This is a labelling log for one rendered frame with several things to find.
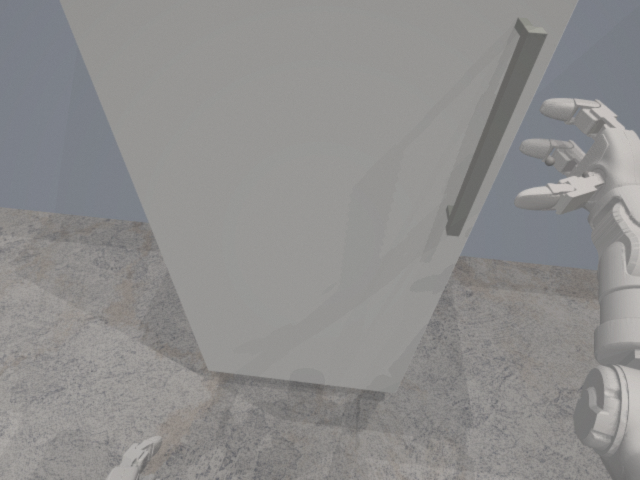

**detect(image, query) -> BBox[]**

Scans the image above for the fridge door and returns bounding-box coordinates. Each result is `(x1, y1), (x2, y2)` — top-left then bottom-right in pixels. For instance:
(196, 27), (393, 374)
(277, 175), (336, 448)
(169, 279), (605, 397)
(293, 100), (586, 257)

(60, 0), (578, 393)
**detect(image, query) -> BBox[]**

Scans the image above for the handle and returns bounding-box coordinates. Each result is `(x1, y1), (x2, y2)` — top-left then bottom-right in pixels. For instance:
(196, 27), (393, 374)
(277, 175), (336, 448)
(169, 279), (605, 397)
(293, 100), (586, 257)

(446, 17), (547, 236)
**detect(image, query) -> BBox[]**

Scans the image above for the right robot upper arm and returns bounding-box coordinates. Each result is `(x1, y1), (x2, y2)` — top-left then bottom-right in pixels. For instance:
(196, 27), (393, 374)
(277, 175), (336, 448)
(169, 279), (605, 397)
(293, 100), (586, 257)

(573, 364), (640, 480)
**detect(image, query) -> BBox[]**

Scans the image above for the robot right forearm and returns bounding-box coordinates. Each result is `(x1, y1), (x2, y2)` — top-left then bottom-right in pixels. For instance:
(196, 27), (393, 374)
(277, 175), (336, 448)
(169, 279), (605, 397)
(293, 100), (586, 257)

(587, 185), (640, 370)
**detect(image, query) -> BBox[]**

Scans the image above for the robot left hand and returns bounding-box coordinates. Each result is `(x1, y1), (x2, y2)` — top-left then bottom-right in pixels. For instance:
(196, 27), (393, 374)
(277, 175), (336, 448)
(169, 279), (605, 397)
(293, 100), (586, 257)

(105, 436), (162, 480)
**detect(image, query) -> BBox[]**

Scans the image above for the robot right hand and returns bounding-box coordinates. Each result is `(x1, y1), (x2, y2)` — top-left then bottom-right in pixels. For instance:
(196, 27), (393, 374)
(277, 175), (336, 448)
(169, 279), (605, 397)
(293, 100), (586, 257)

(514, 98), (640, 215)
